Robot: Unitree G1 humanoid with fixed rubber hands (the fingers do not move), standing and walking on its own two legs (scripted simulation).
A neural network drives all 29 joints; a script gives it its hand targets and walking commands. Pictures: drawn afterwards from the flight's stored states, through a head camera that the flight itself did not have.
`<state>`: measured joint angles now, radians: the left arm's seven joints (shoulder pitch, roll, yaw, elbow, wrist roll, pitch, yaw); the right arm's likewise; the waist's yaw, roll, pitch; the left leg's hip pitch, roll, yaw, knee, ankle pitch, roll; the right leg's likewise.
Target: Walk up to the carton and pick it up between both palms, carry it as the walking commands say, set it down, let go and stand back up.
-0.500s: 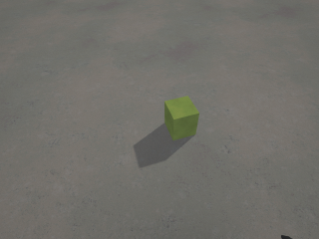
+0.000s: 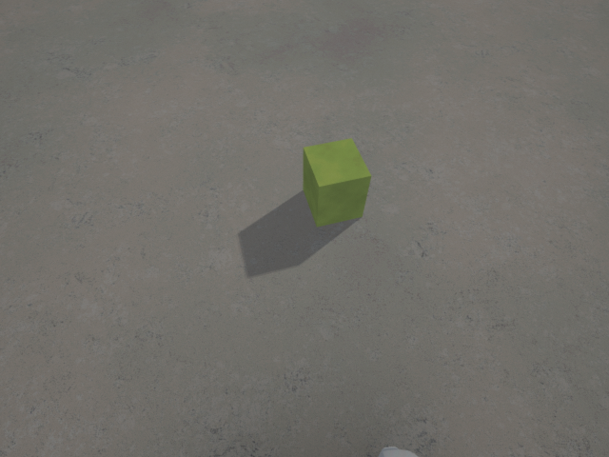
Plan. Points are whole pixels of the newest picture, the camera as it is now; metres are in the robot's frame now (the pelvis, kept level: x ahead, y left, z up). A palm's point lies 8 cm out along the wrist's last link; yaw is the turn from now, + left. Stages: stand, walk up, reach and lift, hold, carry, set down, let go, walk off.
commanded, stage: walk up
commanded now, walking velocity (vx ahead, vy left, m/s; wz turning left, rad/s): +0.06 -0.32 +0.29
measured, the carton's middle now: (333, 183) +1.11 -0.17 -0.65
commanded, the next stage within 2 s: none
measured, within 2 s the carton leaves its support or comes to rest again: neither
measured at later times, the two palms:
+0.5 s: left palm out of the picture +0.02 +0.12 -0.15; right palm out of the picture +0.12 -0.38 -0.12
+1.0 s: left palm out of the picture +0.06 -0.02 -0.11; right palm out of the picture +0.27 -0.51 -0.13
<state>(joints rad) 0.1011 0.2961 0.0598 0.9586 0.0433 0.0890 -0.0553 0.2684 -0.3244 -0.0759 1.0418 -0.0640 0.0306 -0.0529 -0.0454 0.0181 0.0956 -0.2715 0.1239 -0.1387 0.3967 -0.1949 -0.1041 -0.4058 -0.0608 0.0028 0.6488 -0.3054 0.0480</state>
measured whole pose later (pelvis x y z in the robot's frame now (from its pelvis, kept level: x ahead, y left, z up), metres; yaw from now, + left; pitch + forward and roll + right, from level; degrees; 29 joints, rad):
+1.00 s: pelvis +0.14 -0.27 +0.00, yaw +2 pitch +1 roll +1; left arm 0.46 0.21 0.05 1.06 0.02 -0.08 0.00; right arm 0.13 -0.25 -0.06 0.96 -0.03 0.00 0.06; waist 0.05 0.03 0.00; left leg -0.60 0.10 0.06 1.01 -0.17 -0.04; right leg 0.04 -0.02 -0.10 0.22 -0.28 -0.02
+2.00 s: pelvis +0.60 -0.24 +0.00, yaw +6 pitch +1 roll +2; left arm 0.39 0.23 0.07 0.99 0.04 -0.03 0.01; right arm 0.17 -0.22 -0.04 0.93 -0.03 0.04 0.05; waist 0.07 -0.01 0.04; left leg -0.41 0.07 0.08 0.65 -0.27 -0.05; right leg -0.23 -0.14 -0.10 0.40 -0.18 0.05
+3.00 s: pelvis +0.64 -0.21 +0.00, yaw +5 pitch +0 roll -1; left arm 0.28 0.21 0.06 1.10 0.03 0.05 0.01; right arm 0.31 -0.17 -0.05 1.10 -0.03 0.01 -0.06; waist -0.03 -0.01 0.03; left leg -0.21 0.08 0.12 0.42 -0.21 0.00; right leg -0.37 -0.02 -0.06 0.86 -0.39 0.03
